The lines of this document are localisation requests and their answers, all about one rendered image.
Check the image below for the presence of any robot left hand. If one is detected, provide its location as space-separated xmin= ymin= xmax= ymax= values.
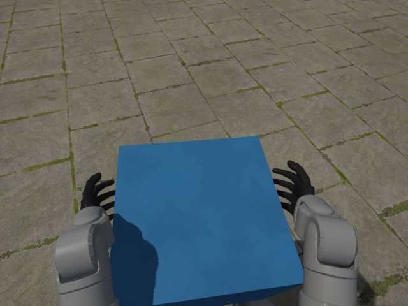
xmin=80 ymin=172 xmax=115 ymax=221

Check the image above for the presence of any robot left forearm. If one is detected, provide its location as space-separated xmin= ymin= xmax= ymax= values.
xmin=54 ymin=206 xmax=120 ymax=306

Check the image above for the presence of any robot right forearm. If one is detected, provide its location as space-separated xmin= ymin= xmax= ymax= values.
xmin=293 ymin=195 xmax=359 ymax=306

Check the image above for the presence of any carton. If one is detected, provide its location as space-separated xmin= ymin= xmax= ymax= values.
xmin=110 ymin=136 xmax=303 ymax=306

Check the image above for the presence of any robot right hand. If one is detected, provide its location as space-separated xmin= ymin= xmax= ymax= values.
xmin=272 ymin=160 xmax=315 ymax=216

